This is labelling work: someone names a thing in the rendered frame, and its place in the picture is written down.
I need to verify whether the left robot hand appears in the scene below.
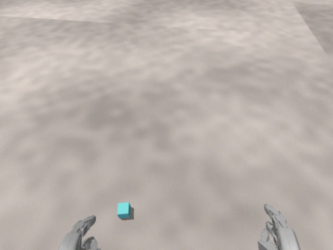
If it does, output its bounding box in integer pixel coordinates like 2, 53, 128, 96
59, 215, 101, 250

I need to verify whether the cube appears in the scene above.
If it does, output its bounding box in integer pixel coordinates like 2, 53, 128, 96
117, 202, 131, 218

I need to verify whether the right robot hand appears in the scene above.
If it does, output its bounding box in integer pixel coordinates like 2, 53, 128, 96
258, 204, 300, 250

